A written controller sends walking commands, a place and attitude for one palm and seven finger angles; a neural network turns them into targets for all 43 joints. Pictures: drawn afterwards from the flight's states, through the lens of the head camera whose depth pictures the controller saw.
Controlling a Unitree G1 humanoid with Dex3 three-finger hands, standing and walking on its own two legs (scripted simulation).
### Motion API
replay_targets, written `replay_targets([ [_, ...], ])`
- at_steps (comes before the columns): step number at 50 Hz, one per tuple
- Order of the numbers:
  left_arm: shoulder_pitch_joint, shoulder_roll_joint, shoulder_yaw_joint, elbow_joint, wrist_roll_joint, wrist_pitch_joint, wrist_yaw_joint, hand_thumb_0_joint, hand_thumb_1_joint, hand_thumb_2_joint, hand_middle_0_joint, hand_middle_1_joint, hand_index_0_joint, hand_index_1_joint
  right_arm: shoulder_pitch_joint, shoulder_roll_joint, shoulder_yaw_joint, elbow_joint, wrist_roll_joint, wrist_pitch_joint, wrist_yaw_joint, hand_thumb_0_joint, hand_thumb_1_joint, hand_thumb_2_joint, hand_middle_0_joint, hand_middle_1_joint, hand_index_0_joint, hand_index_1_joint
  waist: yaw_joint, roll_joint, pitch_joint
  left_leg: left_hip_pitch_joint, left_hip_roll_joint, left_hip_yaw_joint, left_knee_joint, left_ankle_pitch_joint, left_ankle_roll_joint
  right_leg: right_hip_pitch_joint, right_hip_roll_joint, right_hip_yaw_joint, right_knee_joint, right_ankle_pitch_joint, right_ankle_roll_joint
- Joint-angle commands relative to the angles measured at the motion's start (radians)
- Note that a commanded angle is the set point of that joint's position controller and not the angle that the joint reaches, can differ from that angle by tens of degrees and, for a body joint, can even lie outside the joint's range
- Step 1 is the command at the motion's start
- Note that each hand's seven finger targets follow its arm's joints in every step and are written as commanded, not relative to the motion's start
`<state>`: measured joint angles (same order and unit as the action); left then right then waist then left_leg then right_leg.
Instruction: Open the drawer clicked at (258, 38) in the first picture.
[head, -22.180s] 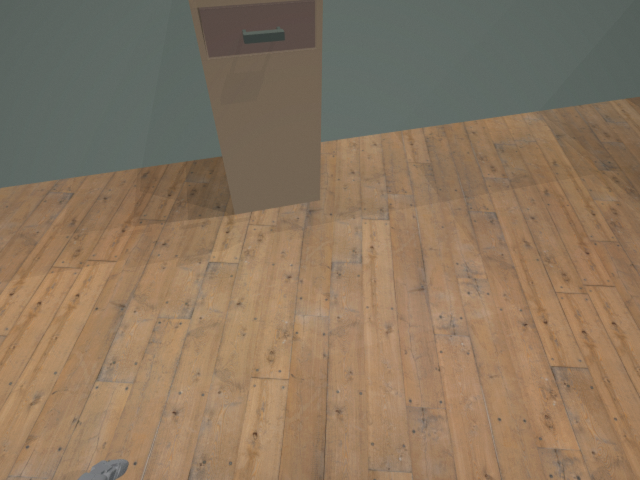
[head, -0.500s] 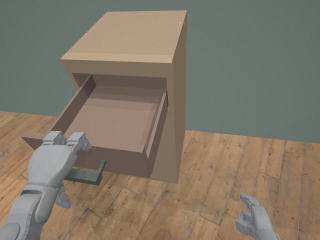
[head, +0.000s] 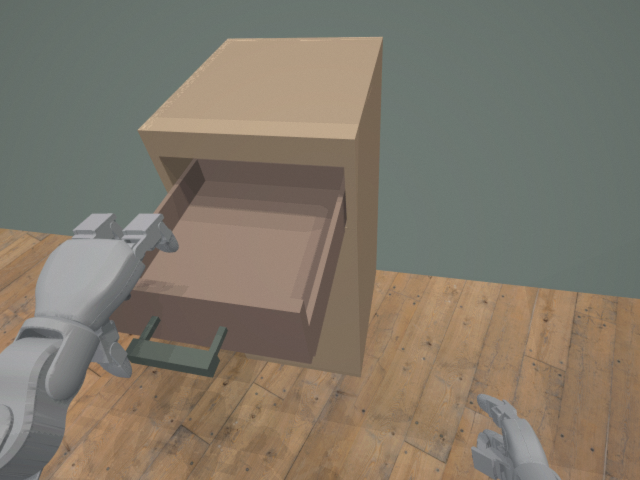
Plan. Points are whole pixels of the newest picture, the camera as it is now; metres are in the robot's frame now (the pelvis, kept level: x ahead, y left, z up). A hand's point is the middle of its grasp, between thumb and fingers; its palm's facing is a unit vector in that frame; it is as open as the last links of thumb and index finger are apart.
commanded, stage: lift the hand off the handle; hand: left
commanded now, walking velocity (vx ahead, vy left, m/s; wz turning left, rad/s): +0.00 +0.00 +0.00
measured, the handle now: (179, 342) +0.27 +0.26 +0.00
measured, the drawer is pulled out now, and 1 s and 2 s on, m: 0.30 0.30 0.30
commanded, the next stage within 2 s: draw the hand back to the body in 0.10 s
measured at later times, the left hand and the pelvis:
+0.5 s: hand (114, 309) +0.23 +0.26 +0.14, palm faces +0.09 -0.04 -1.00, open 13.8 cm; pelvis +0.00 +0.00 +0.00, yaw +0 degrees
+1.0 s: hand (118, 311) +0.21 +0.23 +0.18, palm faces +0.40 -0.81 -0.43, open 13.4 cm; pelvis +0.00 -0.01 +0.00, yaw +0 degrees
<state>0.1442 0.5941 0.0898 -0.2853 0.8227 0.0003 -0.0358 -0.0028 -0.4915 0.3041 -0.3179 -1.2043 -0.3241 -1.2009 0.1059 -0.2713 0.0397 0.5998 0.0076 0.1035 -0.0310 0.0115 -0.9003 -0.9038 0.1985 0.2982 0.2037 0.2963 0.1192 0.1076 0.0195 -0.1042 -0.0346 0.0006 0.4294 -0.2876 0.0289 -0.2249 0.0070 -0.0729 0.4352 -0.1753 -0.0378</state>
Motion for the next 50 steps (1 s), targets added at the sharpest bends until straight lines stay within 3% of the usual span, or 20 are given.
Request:
replay_targets([
  [1,-0.187,0.213,0.148,-0.203,-0.010,0.028,0.009,0.000,-0.500,0.300,-0.300,-1.200,-0.300,-1.200,-0.181,-0.090,-0.033,-0.174,0.005,-0.054,0.009,0.000,-0.900,-0.900,0.200,0.300,0.200,0.300,0.001,-0.024,-0.181,-0.096,0.017,-0.024,-0.083,0.295,-0.019,0.198,-0.006,0.052,-0.049,0.133,0.008],
  [2,-0.171,0.174,0.107,-0.180,-0.008,0.033,-0.002,0.000,-0.500,0.300,-0.300,-1.200,-0.300,-1.200,-0.156,-0.083,-0.028,-0.169,0.001,-0.053,0.015,0.000,-0.900,-0.900,0.200,0.300,0.200,0.300,-0.004,-0.051,-0.163,-0.105,0.015,-0.018,-0.087,0.297,-0.017,0.193,-0.016,0.037,-0.046,0.125,0.009],
  [4,-0.177,0.196,0.122,-0.153,-0.012,0.040,-0.013,0.000,-0.500,0.300,-0.300,-1.200,-0.300,-1.200,-0.151,-0.094,-0.034,-0.166,0.005,-0.044,0.014,0.000,-0.900,-0.900,0.200,0.300,0.200,0.300,-0.004,-0.081,-0.142,-0.120,0.018,-0.014,-0.098,0.254,-0.013,0.190,-0.011,0.039,-0.052,0.099,0.012],
  [11,-0.222,0.250,0.180,-0.195,-0.011,0.008,-0.004,0.000,-0.500,0.300,-0.300,-1.200,-0.300,-1.200,-0.171,-0.093,-0.029,-0.181,0.006,-0.056,0.016,0.000,-0.900,-0.900,0.200,0.300,0.200,0.300,0.007,-0.024,-0.207,-0.108,0.017,-0.022,-0.087,0.251,-0.012,0.209,-0.003,0.058,-0.050,0.092,0.009],
  [12,-0.234,0.223,0.152,-0.204,-0.007,-0.004,-0.002,0.000,-0.500,0.300,-0.300,-1.200,-0.300,-1.200,-0.149,-0.085,-0.025,-0.178,-0.003,-0.058,0.017,0.000,-0.900,-0.900,0.200,0.300,0.200,0.300,0.006,-0.038,-0.233,-0.101,0.010,-0.018,-0.085,0.263,-0.013,0.221,-0.017,0.047,-0.044,0.094,0.009],
  [16,-0.126,0.262,0.224,-0.191,-0.027,0.006,0.013,0.000,-0.500,0.300,-0.300,-1.200,-0.300,-1.200,-0.163,-0.098,-0.030,-0.178,0.003,-0.057,0.018,0.000,-0.900,-0.900,0.200,0.300,0.200,0.300,0.014,-0.047,-0.186,-0.122,0.016,-0.019,-0.077,0.261,-0.015,0.215,-0.008,0.064,-0.050,0.123,0.011],
  [18,-0.117,0.243,0.206,-0.195,-0.031,0.000,0.014,0.000,-0.500,0.300,-0.300,-1.200,-0.300,-1.200,-0.148,-0.094,-0.034,-0.172,0.001,-0.051,0.018,0.000,-0.900,-0.900,0.200,0.300,0.200,0.300,0.004,-0.055,-0.157,-0.129,0.015,-0.015,-0.081,0.251,-0.016,0.194,-0.016,0.050,-0.051,0.108,0.012],
  [22,-0.123,0.219,0.180,-0.255,-0.039,-0.004,0.018,0.000,-0.500,0.300,-0.300,-1.200,-0.300,-1.200,-0.141,-0.095,-0.030,-0.185,-0.002,-0.062,0.016,0.000,-0.900,-0.900,0.200,0.300,0.200,0.300,-0.004,-0.036,-0.203,-0.107,0.012,-0.014,-0.068,0.250,-0.014,0.195,-0.022,0.049,-0.047,0.101,0.014],
  [24,-0.085,0.210,0.171,-0.250,-0.037,-0.004,0.021,0.000,-0.500,0.300,-0.300,-1.200,-0.300,-1.200,-0.145,-0.100,-0.035,-0.183,-0.001,-0.061,0.010,0.000,-0.900,-0.900,0.200,0.300,0.200,0.300,-0.002,-0.041,-0.166,-0.113,0.012,-0.015,-0.073,0.239,-0.013,0.174,-0.018,0.044,-0.052,0.089,0.015],
  [27,-0.077,0.247,0.210,-0.268,-0.029,-0.007,0.030,0.000,-0.500,0.300,-0.300,-1.200,-0.300,-1.200,-0.137,-0.100,-0.028,-0.186,-0.004,-0.065,0.007,0.000,-0.900,-0.900,0.200,0.300,0.200,0.300,0.000,-0.059,-0.208,-0.109,0.013,-0.014,-0.059,0.246,-0.011,0.195,-0.023,0.048,-0.045,0.095,0.018],
  [31,-0.017,0.251,0.237,-0.278,-0.042,-0.001,0.041,0.000,-0.500,0.300,-0.300,-1.200,-0.300,-1.200,-0.168,-0.105,-0.032,-0.191,0.004,-0.065,0.004,0.000,-0.900,-0.900,0.200,0.300,0.200,0.300,0.007,-0.022,-0.178,-0.109,0.019,-0.018,-0.055,0.246,-0.015,0.179,-0.011,0.061,-0.052,0.102,0.015],
  [34,-0.011,0.242,0.222,-0.270,-0.043,-0.007,0.043,0.000,-0.500,0.300,-0.300,-1.200,-0.300,-1.200,-0.148,-0.103,-0.033,-0.186,-0.003,-0.057,0.000,0.000,-0.900,-0.900,0.200,0.300,0.200,0.300,0.001,-0.040,-0.143,-0.123,0.015,-0.013,-0.065,0.224,-0.016,0.164,-0.021,0.045,-0.054,0.077,0.019],
  [37,0.006,0.256,0.244,-0.291,-0.047,-0.005,0.043,0.000,-0.500,0.300,-0.300,-1.200,-0.300,-1.200,-0.143,-0.103,-0.027,-0.194,-0.004,-0.063,0.002,0.000,-0.900,-0.900,0.200,0.300,0.200,0.300,0.007,-0.054,-0.194,-0.115,0.015,-0.014,-0.053,0.242,-0.013,0.197,-0.026,0.051,-0.046,0.096,0.019],
  [40,0.030,0.249,0.236,-0.293,-0.056,-0.003,0.038,0.000,-0.500,0.300,-0.300,-1.200,-0.300,-1.200,-0.144,-0.107,-0.032,-0.197,-0.001,-0.057,-0.004,0.000,-0.900,-0.900,0.200,0.300,0.200,0.300,0.000,-0.058,-0.150,-0.119,0.018,-0.011,-0.059,0.218,-0.013,0.164,-0.022,0.044,-0.055,0.078,0.024],
  [41,-0.075,-0.080,0.273,-0.390,-0.733,-0.092,0.077,0.000,-0.465,0.315,-0.298,-1.178,-0.298,-1.178,-0.114,-0.016,-0.032,-0.245,0.009,-0.144,-0.017,0.000,-0.900,-0.900,0.200,0.300,0.200,0.300,-0.082,-0.087,-0.099,-0.016,0.039,-0.028,-0.048,0.163,0.003,0.162,0.003,0.033,-0.099,0.058,0.001],
  [42,0.144,-0.036,0.303,-0.168,-0.762,-0.118,0.109,0.000,-0.430,0.330,-0.295,-1.155,-0.295,-1.155,-0.056,-0.037,-0.024,-0.182,-0.008,-0.190,-0.034,0.000,-0.900,-0.900,0.200,0.300,0.200,0.300,-0.075,-0.170,-0.047,-0.040,0.063,-0.033,-0.070,0.129,0.000,0.169,0.000,0.022,-0.082,0.031,0.008],
  [43,0.192,-0.048,0.331,-0.245,-0.838,-0.139,0.113,0.000,-0.395,0.345,-0.292,-1.133,-0.292,-1.133,-0.070,-0.042,-0.032,-0.183,-0.006,-0.201,-0.045,0.000,-0.900,-0.900,0.200,0.300,0.200,0.300,-0.054,-0.223,-0.058,-0.050,0.062,-0.037,-0.086,0.154,-0.001,0.198,-0.002,0.012,-0.092,0.050,0.014],
  [46,0.079,0.002,0.370,-0.396,-0.868,-0.209,0.149,0.000,-0.290,0.390,-0.285,-1.065,-0.285,-1.065,-0.069,-0.049,-0.026,-0.156,-0.019,-0.268,-0.057,0.000,-0.900,-0.900,0.200,0.300,0.200,0.300,-0.049,-0.014,-0.130,-0.012,0.042,-0.011,-0.095,0.183,-0.011,0.232,-0.018,0.037,-0.106,0.075,0.017],
  [47,0.086,-0.043,0.334,-0.404,-0.867,-0.222,0.155,0.000,-0.255,0.405,-0.282,-1.043,-0.282,-1.043,-0.050,-0.035,-0.023,-0.152,-0.024,-0.285,-0.056,0.000,-0.900,-0.900,0.200,0.300,0.200,0.300,-0.052,0.046,-0.126,-0.015,0.038,-0.008,-0.102,0.209,-0.019,0.242,-0.025,0.032,-0.103,0.094,0.011],
  [50,0.114,-0.081,0.303,-0.379,-0.871,-0.235,0.156,0.000,-0.150,0.450,-0.275,-0.975,-0.275,-0.975,-0.045,-0.037,-0.028,-0.140,-0.026,-0.310,-0.046,0.000,-0.900,-0.900,0.200,0.300,0.200,0.300,-0.053,-0.002,-0.043,-0.048,0.043,-0.016,-0.124,0.208,-0.025,0.227,-0.018,0.024,-0.112,0.081,0.008],
])
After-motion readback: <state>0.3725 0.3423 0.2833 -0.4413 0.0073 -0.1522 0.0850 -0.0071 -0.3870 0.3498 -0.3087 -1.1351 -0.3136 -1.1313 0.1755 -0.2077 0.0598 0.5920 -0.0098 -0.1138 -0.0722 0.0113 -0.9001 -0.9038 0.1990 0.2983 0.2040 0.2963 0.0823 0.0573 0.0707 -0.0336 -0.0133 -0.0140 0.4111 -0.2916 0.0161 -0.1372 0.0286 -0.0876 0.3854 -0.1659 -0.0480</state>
